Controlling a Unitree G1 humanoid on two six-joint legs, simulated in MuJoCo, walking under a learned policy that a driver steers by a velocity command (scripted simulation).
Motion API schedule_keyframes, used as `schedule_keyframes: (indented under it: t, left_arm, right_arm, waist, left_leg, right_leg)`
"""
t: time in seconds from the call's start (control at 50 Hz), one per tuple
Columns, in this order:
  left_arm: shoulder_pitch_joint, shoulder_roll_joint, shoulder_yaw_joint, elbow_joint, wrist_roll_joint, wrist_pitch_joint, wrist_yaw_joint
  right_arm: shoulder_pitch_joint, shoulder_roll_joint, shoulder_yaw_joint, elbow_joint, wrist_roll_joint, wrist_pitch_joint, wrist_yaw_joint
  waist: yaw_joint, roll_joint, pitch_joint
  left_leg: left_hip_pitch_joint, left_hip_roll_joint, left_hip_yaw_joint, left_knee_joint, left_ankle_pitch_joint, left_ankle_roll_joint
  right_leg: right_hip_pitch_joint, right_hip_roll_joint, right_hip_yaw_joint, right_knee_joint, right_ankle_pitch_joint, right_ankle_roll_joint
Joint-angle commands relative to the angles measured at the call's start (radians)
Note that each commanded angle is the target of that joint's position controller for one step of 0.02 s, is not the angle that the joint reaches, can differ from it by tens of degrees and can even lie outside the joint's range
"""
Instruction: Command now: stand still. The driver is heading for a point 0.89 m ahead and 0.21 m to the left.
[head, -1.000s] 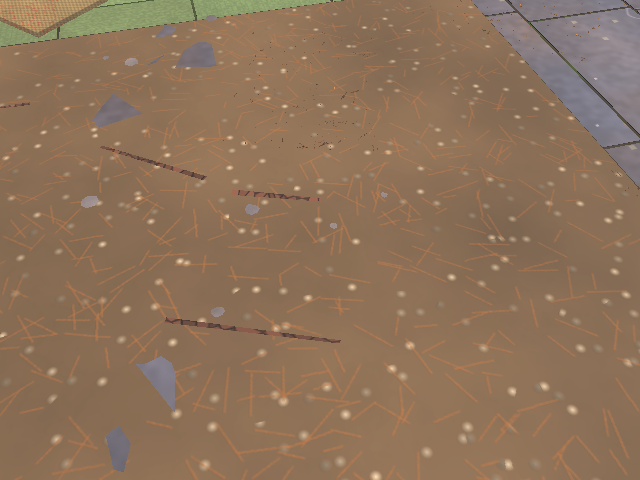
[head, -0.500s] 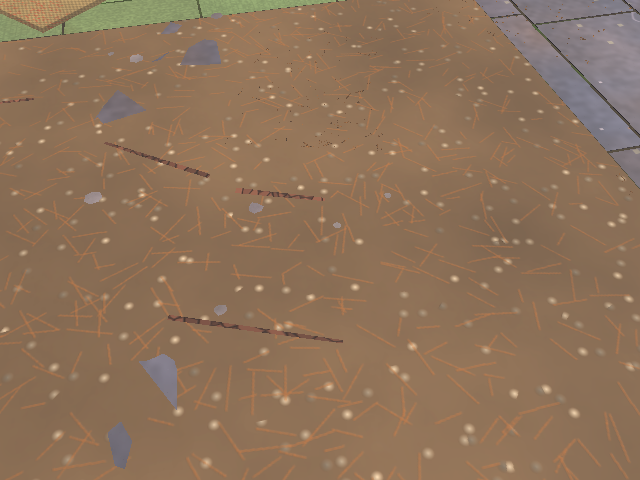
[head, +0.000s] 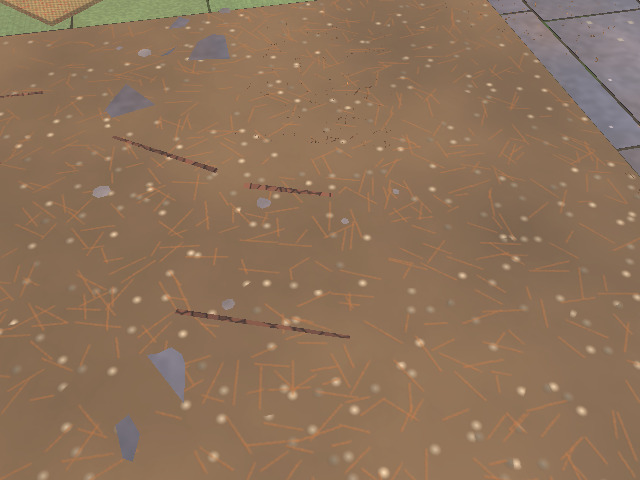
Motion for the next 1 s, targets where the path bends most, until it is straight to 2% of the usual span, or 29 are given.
schedule_keyframes:
  t: [0.02, 0.12, 0.14, 0.18, 0.24, 0.3, 0.34, 0.36, 0.38, 0.4, 0.42, 0.44, 0.46, 0.5, 0.54, 0.62, 0.66, 0.7, 0.74, 0.78, 0.8, 0.82, 0.84, 0.86, 0.88, 0.9, 0.94, 0.96, 1.0]
  left_arm:
    - [0.036, 0.102, 0.016, -0.016, 0.0, -0.006, 0.004]
    - [0.047, 0.093, 0.014, -0.002, -0.001, -0.005, 0.005]
    - [0.065, 0.083, 0.012, 0.009, -0.001, -0.004, 0.006]
    - [0.071, 0.109, 0.023, 0.008, -0.013, 0.0, 0.012]
    - [0.093, 0.123, 0.031, -0.004, -0.022, -0.024, 0.007]
    - [0.171, 0.171, 0.052, 0.009, -0.032, -0.053, -0.006]
    - [0.109, 0.163, 0.05, -0.019, -0.033, -0.06, -0.01]
    - [0.032, 0.158, 0.047, -0.047, -0.036, -0.061, -0.013]
    - [-0.055, 0.125, 0.038, -0.082, -0.038, -0.066, -0.015]
    - [-0.104, 0.051, 0.022, -0.122, -0.034, -0.084, -0.016]
    - [-0.112, 0.064, 0.024, -0.148, -0.029, -0.109, -0.014]
    - [-0.087, 0.091, 0.031, -0.137, -0.037, -0.123, -0.023]
    - [-0.054, 0.081, 0.03, -0.122, -0.043, -0.131, -0.034]
    - [-0.096, 0.101, 0.043, -0.131, -0.035, -0.139, -0.043]
    - [-0.124, 0.07, 0.042, -0.145, -0.029, -0.132, -0.057]
    - [-0.301, 0.003, 0.012, -0.219, -0.024, -0.117, -0.071]
    - [-0.35, 0.029, 0.013, -0.247, -0.028, -0.111, -0.073]
    - [-0.37, 0.065, 0.019, -0.268, -0.033, -0.11, -0.077]
    - [-0.322, 0.111, 0.039, -0.267, -0.031, -0.115, -0.078]
    - [-0.073, 0.176, 0.08, -0.194, -0.037, -0.11, -0.069]
    - [0.097, 0.219, 0.099, -0.151, -0.034, -0.103, -0.06]
    - [0.227, 0.316, 0.12, -0.126, -0.004, -0.1, -0.057]
    - [0.205, 0.234, 0.094, -0.119, -0.003, -0.101, -0.061]
    - [0.09, 0.179, 0.076, -0.129, -0.011, -0.108, -0.061]
    - [-0.013, 0.14, 0.063, -0.149, -0.013, -0.116, -0.062]
    - [-0.073, 0.103, 0.054, -0.15, -0.006, -0.125, -0.068]
    - [-0.108, 0.069, 0.048, -0.13, 0.01, -0.135, -0.073]
    - [-0.093, 0.07, 0.049, -0.116, 0.011, -0.139, -0.07]
    - [-0.075, 0.101, 0.056, -0.097, 0.012, -0.146, -0.062]
  right_arm:
    - [0.056, -0.101, -0.015, -0.016, 0.0, -0.006, -0.003]
    - [0.075, -0.091, -0.013, -0.014, 0.001, -0.006, -0.004]
    - [0.096, -0.078, -0.01, -0.004, 0.001, -0.005, -0.005]
    - [0.097, -0.087, -0.016, -0.008, 0.012, -0.003, -0.01]
    - [0.08, -0.069, -0.014, -0.039, 0.015, -0.032, -0.004]
    - [0.063, -0.021, -0.007, -0.068, 0.022, -0.077, 0.021]
    - [0.091, -0.021, -0.008, -0.07, 0.031, -0.098, 0.034]
    - [0.171, -0.015, -0.009, -0.045, 0.033, -0.103, 0.037]
    - [0.287, -0.055, -0.023, -0.007, 0.029, -0.107, 0.036]
    - [0.425, -0.171, -0.057, 0.033, 0.031, -0.113, 0.04]
    - [0.487, -0.226, -0.067, 0.033, 0.018, -0.123, 0.052]
    - [0.415, -0.156, -0.047, 0.012, 0.003, -0.13, 0.051]
    - [0.362, -0.124, -0.039, -0.013, 0.003, -0.133, 0.055]
    - [0.314, -0.087, -0.023, -0.03, 0.009, -0.121, 0.061]
    - [0.336, -0.049, -0.01, -0.03, 0.003, -0.1, 0.053]
    - [0.295, -0.109, -0.014, -0.074, -0.004, -0.088, 0.022]
    - [0.324, -0.148, -0.028, -0.067, 0.007, -0.093, 0.017]
    - [0.324, -0.15, -0.036, -0.062, 0.02, -0.096, 0.016]
    - [0.305, -0.163, -0.046, -0.067, 0.016, -0.09, 0.018]
    - [0.278, -0.165, -0.05, -0.081, 0.002, -0.07, 0.021]
    - [0.259, -0.153, -0.042, -0.104, -0.007, -0.068, 0.025]
    - [0.391, 0.007, 0.0, -0.121, -0.004, -0.084, 0.04]
    - [0.363, -0.012, -0.002, -0.104, 0.024, -0.115, 0.047]
    - [0.243, -0.1, -0.031, -0.15, 0.061, -0.13, 0.047]
    - [0.17, -0.121, -0.036, -0.171, 0.067, -0.132, 0.039]
    - [0.143, -0.114, -0.046, -0.171, 0.055, -0.123, 0.027]
    - [0.201, -0.067, -0.054, -0.153, 0.043, -0.084, 0.02]
    - [0.212, -0.048, -0.055, -0.151, 0.043, -0.068, 0.019]
    - [0.161, -0.056, -0.062, -0.183, 0.035, -0.052, 0.015]
  waist:
    - [0.001, 0.001, 0.011]
    - [0.003, 0.002, 0.015]
    - [0.003, -0.001, -0.008]
    - [0.007, -0.015, 0.037]
    - [0.021, -0.054, 0.134]
    - [0.038, -0.176, 0.103]
    - [-0.005, -0.17, 0.123]
    - [-0.06, -0.154, 0.133]
    - [-0.112, -0.069, 0.126]
    - [-0.144, 0.212, 0.092]
    - [-0.149, 0.309, 0.064]
    - [-0.092, 0.164, 0.083]
    - [-0.063, 0.119, 0.081]
    - [-0.046, 0.069, 0.09]
    - [-0.046, 0.098, 0.074]
    - [-0.057, 0.089, 0.114]
    - [-0.056, 0.119, 0.123]
    - [-0.037, 0.117, 0.131]
    - [0.013, 0.128, 0.069]
    - [0.139, 0.147, -0.102]
    - [0.211, 0.116, -0.206]
    - [0.15, -0.161, -0.403]
    - [0.16, -0.194, -0.44]
    - [0.127, -0.164, -0.226]
    - [0.088, -0.08, -0.124]
    - [0.05, -0.031, -0.065]
    - [-0.013, -0.085, -0.038]
    - [-0.022, -0.087, -0.022]
    - [-0.029, -0.083, 0.019]
  left_leg:
    - [-0.014, -0.01, 0.015, -0.069, 0.128, 0.012]
    - [-0.019, -0.012, 0.015, -0.068, 0.123, 0.015]
    - [-0.011, -0.025, 0.029, -0.067, 0.03, 0.018]
    - [-0.071, -0.055, 0.052, -0.022, -0.272, 0.045]
    - [-0.196, -0.041, 0.022, 0.037, -0.377, 0.081]
    - [-0.263, -0.063, 0.063, 0.221, -0.208, 0.087]
    - [-0.155, -0.048, 0.04, 0.185, -0.192, 0.129]
    - [-0.02, -0.049, 0.033, 0.049, -0.178, 0.149]
    - [0.128, -0.001, -0.062, -0.058, -0.149, 0.164]
    - [0.277, 0.162, -0.37, -0.207, -0.209, 0.234]
    - [0.363, 0.341, -0.684, -0.293, -0.098, 0.321]
    - [0.367, 0.346, -0.642, -0.264, -0.009, 0.314]
    - [0.368, 0.309, -0.535, -0.253, 0.06, 0.288]
    - [0.369, 0.252, -0.353, -0.277, 0.24, 0.239]
    - [0.334, 0.192, -0.226, -0.301, 0.35, 0.209]
    - [0.103, 0.123, -0.088, -0.382, 0.323, 0.205]
    - [0.086, 0.151, -0.088, -0.418, 0.313, 0.214]
    - [0.155, 0.183, -0.079, -0.4, 0.371, 0.203]
    - [0.245, 0.204, -0.058, -0.29, 0.66, 0.177]
    - [0.238, 0.167, -0.011, 0.016, 0.956, 0.139]
    - [0.044, 0.133, -0.003, 0.27, 0.785, 0.111]
    - [-0.34, -0.053, 0.0, 0.717, 0.167, 0.046]
    - [-0.442, -0.099, -0.165, 0.896, -0.27, 0.07]
    - [-0.535, -0.04, -0.157, 0.949, -0.224, 0.093]
    - [-0.506, 0.023, -0.127, 0.909, -0.123, 0.105]
    - [-0.452, 0.061, -0.112, 0.846, -0.06, 0.106]
    - [-0.326, 0.103, -0.119, 0.763, -0.009, 0.11]
    - [-0.316, 0.104, -0.111, 0.749, -0.008, 0.109]
    - [-0.383, 0.11, -0.117, 0.708, 0.051, 0.1]
  right_leg:
    - [-0.028, -0.02, 0.011, -0.087, 0.166, -0.017]
    - [-0.033, -0.019, 0.008, -0.085, 0.16, -0.015]
    - [-0.024, -0.009, -0.002, -0.09, 0.056, -0.018]
    - [-0.086, 0.004, 0.002, -0.087, -0.317, -0.049]
    - [-0.151, -0.074, 0.12, -0.132, -0.511, -0.11]
    - [-0.064, -0.233, 0.371, -0.242, -0.568, -0.205]
    - [-0.165, -0.256, 0.402, -0.258, -0.516, -0.215]
    - [-0.252, -0.209, 0.322, -0.207, -0.45, -0.181]
    - [-0.357, -0.128, 0.188, -0.062, -0.306, -0.125]
    - [-0.503, 0.025, -0.045, 0.293, -0.151, -0.04]
    - [-0.654, 0.04, -0.021, 0.541, -0.262, -0.029]
    - [-0.715, -0.019, 0.043, 0.691, -0.234, -0.05]
    - [-0.738, -0.049, 0.042, 0.746, -0.158, -0.07]
    - [-0.772, -0.103, 0.008, 0.707, -0.037, -0.082]
    - [-0.711, -0.114, -0.037, 0.622, 0.027, -0.066]
    - [-0.485, -0.057, -0.109, 0.255, 0.222, -0.02]
    - [-0.4, -0.038, -0.114, 0.164, 0.265, -0.024]
    - [-0.388, -0.037, -0.091, 0.09, 0.281, -0.05]
    - [-0.301, -0.008, -0.095, 0.062, 0.257, -0.085]
    - [0.002, 0.045, -0.123, 0.072, 0.223, -0.133]
    - [0.286, -0.056, -0.01, 0.091, 0.191, -0.178]
    - [0.659, -0.363, 0.502, 0.001, -0.062, -0.358]
    - [0.614, -0.423, 0.77, -0.204, -0.165, -0.365]
    - [0.433, -0.39, 0.606, -0.231, -0.159, -0.296]
    - [0.25, -0.361, 0.437, -0.254, -0.057, -0.258]
    - [0.104, -0.319, 0.31, -0.285, 0.04, -0.224]
    - [-0.045, -0.252, 0.141, -0.337, 0.09, -0.183]
    - [-0.082, -0.243, 0.093, -0.36, 0.115, -0.187]
    - [-0.102, -0.245, 0.03, -0.397, 0.153, -0.2]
